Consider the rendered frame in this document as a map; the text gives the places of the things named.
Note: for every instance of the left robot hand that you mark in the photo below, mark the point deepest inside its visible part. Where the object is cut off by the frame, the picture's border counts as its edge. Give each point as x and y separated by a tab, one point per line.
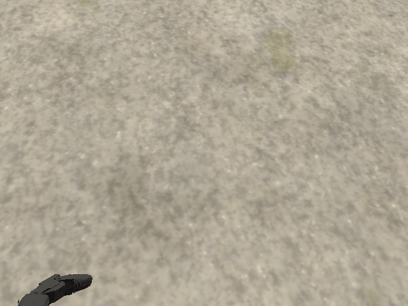
54	288

